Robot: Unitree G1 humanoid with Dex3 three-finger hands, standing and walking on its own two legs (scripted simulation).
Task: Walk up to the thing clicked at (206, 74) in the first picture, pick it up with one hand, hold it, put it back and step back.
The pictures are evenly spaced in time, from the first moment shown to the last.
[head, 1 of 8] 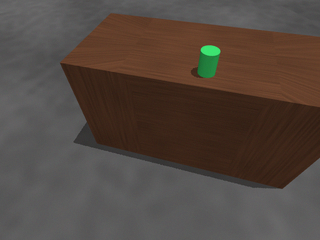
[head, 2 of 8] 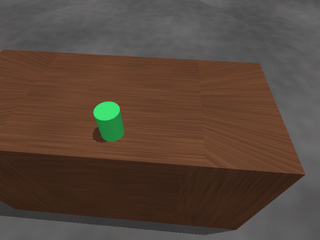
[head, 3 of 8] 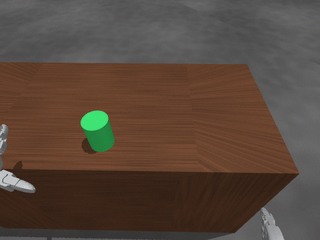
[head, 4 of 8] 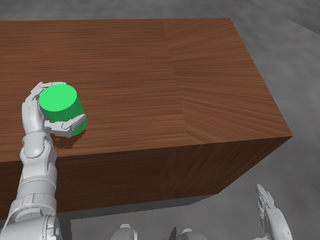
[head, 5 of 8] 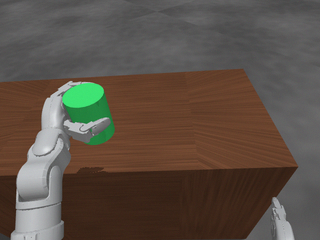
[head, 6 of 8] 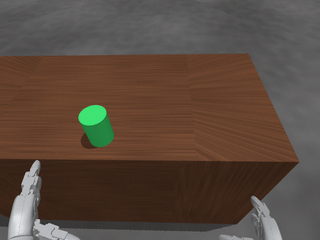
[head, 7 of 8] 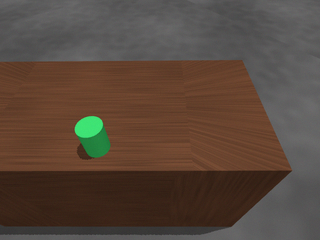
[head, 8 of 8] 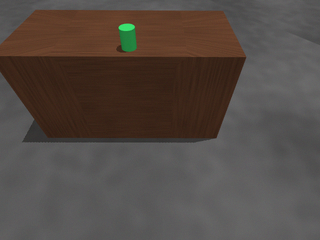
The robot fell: no
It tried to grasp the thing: yes
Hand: left
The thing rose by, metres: 0.22
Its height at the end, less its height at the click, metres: +0.00
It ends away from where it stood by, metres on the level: 0.02
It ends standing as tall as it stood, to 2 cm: yes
